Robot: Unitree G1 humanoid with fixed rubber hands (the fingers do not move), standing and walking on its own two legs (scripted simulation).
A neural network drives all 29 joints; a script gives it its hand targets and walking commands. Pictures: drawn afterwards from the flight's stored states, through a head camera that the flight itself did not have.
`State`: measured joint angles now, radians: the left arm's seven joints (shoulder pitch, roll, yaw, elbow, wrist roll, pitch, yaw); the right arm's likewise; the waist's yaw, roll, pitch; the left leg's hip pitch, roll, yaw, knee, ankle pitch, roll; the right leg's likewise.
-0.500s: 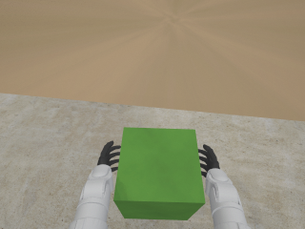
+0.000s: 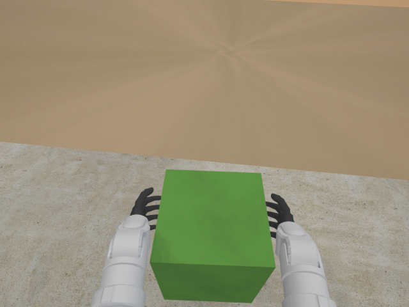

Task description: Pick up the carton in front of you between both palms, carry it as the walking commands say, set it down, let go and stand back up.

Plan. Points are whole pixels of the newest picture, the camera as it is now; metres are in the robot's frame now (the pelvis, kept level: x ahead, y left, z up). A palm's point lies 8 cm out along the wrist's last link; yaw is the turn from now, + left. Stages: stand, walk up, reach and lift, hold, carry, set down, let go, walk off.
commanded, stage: reach and lift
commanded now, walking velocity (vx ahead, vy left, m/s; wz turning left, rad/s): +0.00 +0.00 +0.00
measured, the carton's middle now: (210, 239) +0.31 +0.00 -0.05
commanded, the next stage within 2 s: hold in 0.64 s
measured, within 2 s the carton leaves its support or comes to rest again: neither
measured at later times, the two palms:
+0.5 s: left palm (138, 216) +0.31 +0.15 +0.04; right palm (285, 223) +0.30 -0.15 +0.03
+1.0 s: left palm (135, 217) +0.29 +0.15 +0.05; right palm (288, 223) +0.29 -0.15 +0.05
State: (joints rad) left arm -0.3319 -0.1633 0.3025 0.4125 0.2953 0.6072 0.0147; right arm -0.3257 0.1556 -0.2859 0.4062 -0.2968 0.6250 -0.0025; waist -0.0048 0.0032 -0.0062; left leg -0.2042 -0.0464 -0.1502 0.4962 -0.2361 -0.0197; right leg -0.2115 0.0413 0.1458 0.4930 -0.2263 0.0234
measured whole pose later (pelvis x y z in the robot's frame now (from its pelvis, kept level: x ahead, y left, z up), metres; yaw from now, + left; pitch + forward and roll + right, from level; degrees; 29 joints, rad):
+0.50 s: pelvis +0.02 +0.00 +0.01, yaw +0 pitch -4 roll +0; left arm -0.26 -0.15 0.24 0.31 0.28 0.67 0.01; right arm -0.25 0.15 -0.22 0.31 -0.27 0.69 -0.01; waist 0.00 0.00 -0.01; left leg -0.11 -0.04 -0.15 0.40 -0.22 -0.02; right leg -0.12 0.04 0.14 0.40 -0.21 0.02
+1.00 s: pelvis +0.01 +0.00 +0.01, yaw +0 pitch -7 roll +0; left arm -0.27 -0.15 0.23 0.26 0.28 0.76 0.01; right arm -0.27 0.15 -0.21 0.26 -0.28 0.77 0.00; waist 0.00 0.00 0.00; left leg -0.06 -0.04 -0.14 0.39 -0.20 -0.02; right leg -0.07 0.03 0.14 0.38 -0.19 0.02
